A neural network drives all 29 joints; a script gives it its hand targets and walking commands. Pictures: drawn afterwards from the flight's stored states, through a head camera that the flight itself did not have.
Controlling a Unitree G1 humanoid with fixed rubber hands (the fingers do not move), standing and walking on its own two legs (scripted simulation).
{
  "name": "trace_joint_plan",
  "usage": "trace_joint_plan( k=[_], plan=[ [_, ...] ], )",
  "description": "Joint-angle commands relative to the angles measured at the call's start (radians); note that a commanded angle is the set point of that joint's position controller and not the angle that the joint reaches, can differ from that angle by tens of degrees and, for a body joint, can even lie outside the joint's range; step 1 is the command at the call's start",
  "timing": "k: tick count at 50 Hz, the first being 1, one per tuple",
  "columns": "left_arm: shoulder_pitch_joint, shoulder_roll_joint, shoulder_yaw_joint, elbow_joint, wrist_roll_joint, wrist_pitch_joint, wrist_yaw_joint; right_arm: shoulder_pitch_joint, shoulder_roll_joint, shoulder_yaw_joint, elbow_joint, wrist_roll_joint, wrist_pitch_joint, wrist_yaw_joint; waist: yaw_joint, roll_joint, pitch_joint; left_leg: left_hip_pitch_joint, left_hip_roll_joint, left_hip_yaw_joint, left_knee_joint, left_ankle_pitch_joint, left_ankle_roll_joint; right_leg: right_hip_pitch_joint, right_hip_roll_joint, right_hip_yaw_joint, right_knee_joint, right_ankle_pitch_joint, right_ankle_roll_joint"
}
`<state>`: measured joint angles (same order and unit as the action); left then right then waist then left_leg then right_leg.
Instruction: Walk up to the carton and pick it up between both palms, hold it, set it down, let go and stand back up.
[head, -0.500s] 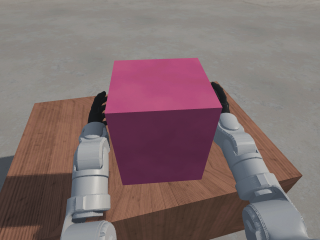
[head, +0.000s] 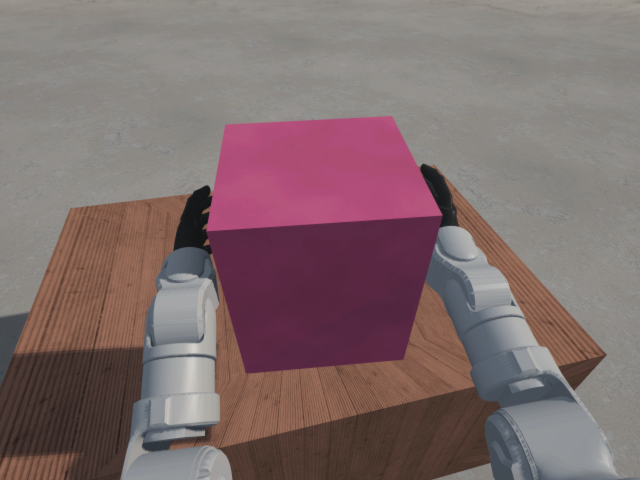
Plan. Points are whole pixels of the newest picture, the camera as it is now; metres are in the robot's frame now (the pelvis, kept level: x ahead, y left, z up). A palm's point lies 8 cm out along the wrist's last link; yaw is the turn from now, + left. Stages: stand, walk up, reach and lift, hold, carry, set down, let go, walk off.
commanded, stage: hold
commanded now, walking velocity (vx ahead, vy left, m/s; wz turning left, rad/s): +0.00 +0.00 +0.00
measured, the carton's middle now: (317, 246) +0.38 -0.01 +0.14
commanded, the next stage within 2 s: set down in 0.46 s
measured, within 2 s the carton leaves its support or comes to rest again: neither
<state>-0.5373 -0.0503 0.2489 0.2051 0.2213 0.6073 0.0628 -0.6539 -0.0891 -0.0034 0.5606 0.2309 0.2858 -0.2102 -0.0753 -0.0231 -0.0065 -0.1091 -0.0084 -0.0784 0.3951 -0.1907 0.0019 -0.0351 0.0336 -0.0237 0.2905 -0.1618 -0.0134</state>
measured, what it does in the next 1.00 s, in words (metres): stands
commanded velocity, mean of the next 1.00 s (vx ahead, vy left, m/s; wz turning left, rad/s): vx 0.00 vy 0.00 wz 0.00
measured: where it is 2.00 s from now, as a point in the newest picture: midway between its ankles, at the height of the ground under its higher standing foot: outside the picture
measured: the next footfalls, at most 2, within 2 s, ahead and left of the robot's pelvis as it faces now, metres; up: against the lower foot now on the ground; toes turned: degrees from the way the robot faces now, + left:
none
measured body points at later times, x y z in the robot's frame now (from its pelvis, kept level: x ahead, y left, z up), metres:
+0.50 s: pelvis -0.01 +0.00 +0.00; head -0.04 +0.02 +0.45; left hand +0.37 +0.15 +0.16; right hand +0.38 -0.16 +0.17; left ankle +0.02 +0.11 -0.75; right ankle +0.00 -0.11 -0.75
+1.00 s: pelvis +0.00 +0.00 +0.00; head -0.03 +0.03 +0.45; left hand +0.38 +0.15 +0.12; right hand +0.38 -0.16 +0.12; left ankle +0.02 +0.11 -0.75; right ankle +0.00 -0.11 -0.75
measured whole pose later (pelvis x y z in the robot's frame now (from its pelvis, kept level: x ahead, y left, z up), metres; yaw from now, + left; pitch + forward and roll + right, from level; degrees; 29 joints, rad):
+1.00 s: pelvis +0.00 +0.00 +0.00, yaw +0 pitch -6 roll -1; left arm -0.52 -0.09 0.29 0.40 0.28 0.31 0.03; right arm -0.57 0.00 -0.15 0.75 0.03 -0.06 -0.15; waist -0.03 -0.05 0.04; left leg -0.06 -0.01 -0.07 0.35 -0.17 0.00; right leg 0.00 0.02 -0.03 0.27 -0.16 -0.01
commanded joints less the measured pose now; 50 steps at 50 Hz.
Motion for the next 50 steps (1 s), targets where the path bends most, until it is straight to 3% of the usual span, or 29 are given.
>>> trace_joint_plan(
  k=[1, 2, 5, 9, 12, 15, 16, 17, 20, 21, 22, 28, 32, 33, 34, 37, 40, 42, 44, 45, 48, 50],
  plan=[
    [-0.755, -0.59, -0.554, -0.184, -0.148, -0.081, -0.138, -0.752, 0.721, 0.403, -0.349, 0.062, -0.035, 0.072, -0.005, 0.017, -0.457, 0.156, -0.031, 0.023, -0.03, 0.299, -0.036, 0.085, 0.023, -0.013, -0.012, 0.283, 0.066],
    [-0.757, -0.583, -0.554, -0.183, -0.148, -0.083, -0.138, -0.722, 0.717, 0.387, -0.316, 0.054, -0.03, 0.074, -0.005, 0.027, -0.428, 0.136, -0.031, 0.026, -0.042, 0.271, -0.035, 0.077, 0.02, -0.01, -0.018, 0.257, 0.065],
    [-0.73, -0.603, -0.577, -0.202, -0.154, -0.08, -0.139, -0.74, 0.729, 0.415, -0.386, 0.066, -0.042, 0.074, -0.005, 0.042, -0.472, 0.152, -0.029, 0.02, -0.034, 0.303, -0.036, 0.106, 0.019, -0.014, -0.007, 0.298, 0.065],
    [-0.784, -0.597, -0.571, -0.158, -0.146, -0.079, -0.141, -0.757, 0.723, 0.375, -0.31, 0.032, -0.033, 0.081, -0.011, 0.045, -0.405, 0.125, -0.026, 0.026, -0.062, 0.201, -0.033, 0.05, 0.015, -0.012, -0.025, 0.173, 0.058],
    [-0.763, -0.612, -0.574, -0.191, -0.156, -0.087, -0.134, -0.744, 0.726, 0.392, -0.343, 0.05, -0.045, 0.083, -0.001, 0.055, -0.473, 0.164, -0.026, 0.027, -0.031, 0.3, -0.041, 0.072, 0.019, -0.011, -0.012, 0.259, 0.06],
    [-0.773, -0.604, -0.575, -0.211, -0.156, -0.087, -0.128, -0.715, 0.709, 0.383, -0.313, 0.05, -0.04, 0.08, -0.021, 0.064, -0.468, 0.175, -0.03, 0.03, -0.031, 0.305, -0.051, 0.066, 0.023, -0.017, -0.013, 0.257, 0.057],
    [-0.781, -0.598, -0.552, -0.166, -0.15, -0.082, -0.13, -0.754, 0.712, 0.386, -0.319, 0.053, -0.04, 0.081, 0.001, 0.047, -0.444, 0.156, -0.031, 0.03, -0.038, 0.266, -0.043, 0.055, 0.02, -0.022, -0.019, 0.214, 0.061],
    [-0.76, -0.59, -0.548, -0.143, -0.143, -0.077, -0.131, -0.747, 0.704, 0.366, -0.304, 0.042, -0.035, 0.083, -0.01, 0.049, -0.424, 0.144, -0.028, 0.032, -0.047, 0.238, -0.038, 0.044, 0.016, -0.016, -0.025, 0.194, 0.062],
    [-0.73, -0.601, -0.541, -0.121, -0.139, -0.072, -0.134, -0.769, 0.705, 0.376, -0.337, 0.042, -0.044, 0.085, 0.009, 0.03, -0.437, 0.143, -0.025, 0.034, -0.046, 0.255, -0.031, 0.051, 0.02, -0.014, -0.024, 0.203, 0.061],
    [-0.767, -0.597, -0.549, -0.149, -0.145, -0.08, -0.131, -0.772, 0.712, 0.375, -0.324, 0.036, -0.044, 0.085, 0.0, 0.036, -0.451, 0.135, -0.026, 0.035, -0.048, 0.239, -0.033, 0.058, 0.021, -0.019, -0.023, 0.195, 0.062],
    [-0.769, -0.59, -0.538, -0.102, -0.141, -0.078, -0.132, -0.781, 0.711, 0.358, -0.312, 0.029, -0.043, 0.084, -0.001, 0.03, -0.411, 0.118, -0.026, 0.031, -0.055, 0.205, -0.025, 0.052, 0.015, -0.015, -0.03, 0.175, 0.06],
    [-0.765, -0.619, -0.536, -0.139, -0.14, -0.128, -0.155, -0.761, 0.727, 0.369, -0.343, 0.011, -0.102, 0.095, 0.001, 0.046, -0.509, 0.181, -0.028, 0.049, -0.052, 0.296, -0.027, 0.118, 0.016, -0.025, -0.013, 0.275, 0.076],
    [-0.735, -0.586, -0.466, -0.033, -0.078, -0.167, -0.172, -0.714, 0.68, 0.271, -0.212, -0.075, -0.155, 0.12, 0.01, 0.056, -0.363, 0.143, -0.018, 0.065, -0.098, 0.167, -0.018, 0.067, 0.0, -0.037, -0.042, 0.131, 0.06],
    [-0.735, -0.568, -0.44, -0.008, -0.064, -0.182, -0.179, -0.714, 0.677, 0.245, -0.177, -0.098, -0.177, 0.13, 0.024, 0.062, -0.353, 0.126, -0.018, 0.072, -0.117, 0.123, -0.011, 0.061, -0.004, -0.045, -0.046, 0.079, 0.059],
    [-0.731, -0.571, -0.433, 0.02, -0.057, -0.197, -0.184, -0.709, 0.666, 0.213, -0.159, -0.128, -0.201, 0.139, 0.015, 0.058, -0.334, 0.126, -0.011, 0.068, -0.13, 0.085, -0.01, 0.051, -0.006, -0.047, -0.049, 0.047, 0.051],
    [-0.687, -0.577, -0.39, 0.088, -0.021, -0.246, -0.191, -0.705, 0.65, 0.162, -0.107, -0.185, -0.282, 0.165, 0.037, 0.06, -0.313, 0.131, -0.007, 0.085, -0.139, 0.112, -0.014, 0.066, -0.011, -0.063, -0.048, 0.059, 0.044],
    [-0.655, -0.572, -0.378, 0.109, -0.013, -0.291, -0.198, -0.671, 0.641, 0.15, -0.065, -0.212, -0.344, 0.171, 0.031, 0.026, -0.317, 0.16, -0.009, 0.092, -0.119, 0.208, -0.018, 0.084, -0.009, -0.075, -0.043, 0.141, 0.046],
    [-0.641, -0.588, -0.402, 0.117, -0.007, -0.312, -0.197, -0.665, 0.62, 0.153, -0.057, -0.225, -0.379, 0.171, 0.012, 0.035, -0.341, 0.182, -0.004, 0.096, -0.098, 0.265, -0.034, 0.097, -0.002, -0.078, -0.046, 0.191, 0.04],
    [-0.638, -0.599, -0.421, 0.11, -0.016, -0.328, -0.193, -0.68, 0.613, 0.156, -0.08, -0.221, -0.411, 0.167, 0.024, 0.043, -0.368, 0.201, -0.003, 0.092, -0.083, 0.317, -0.045, 0.096, 0.003, -0.086, -0.047, 0.215, 0.033],
    [-0.64, -0.613, -0.448, 0.097, -0.034, -0.339, -0.188, -0.683, 0.616, 0.164, -0.097, -0.22, -0.425, 0.165, 0.011, 0.044, -0.396, 0.214, -0.001, 0.092, -0.07, 0.332, -0.051, 0.088, 0.005, -0.09, -0.047, 0.217, 0.032],
    [-0.643, -0.608, -0.465, 0.083, -0.042, -0.366, -0.167, -0.709, 0.619, 0.21, -0.133, -0.206, -0.446, 0.167, 0.035, 0.034, -0.43, 0.202, -0.004, 0.092, -0.054, 0.362, -0.05, 0.09, 0.003, -0.087, -0.036, 0.246, 0.038],
    [-0.636, -0.616, -0.487, 0.083, -0.046, -0.374, -0.158, -0.679, 0.61, 0.223, -0.128, -0.206, -0.447, 0.169, 0.019, 0.027, -0.439, 0.19, 0.0, 0.085, -0.054, 0.354, -0.051, 0.107, 0.005, -0.084, -0.032, 0.261, 0.039]
  ],
)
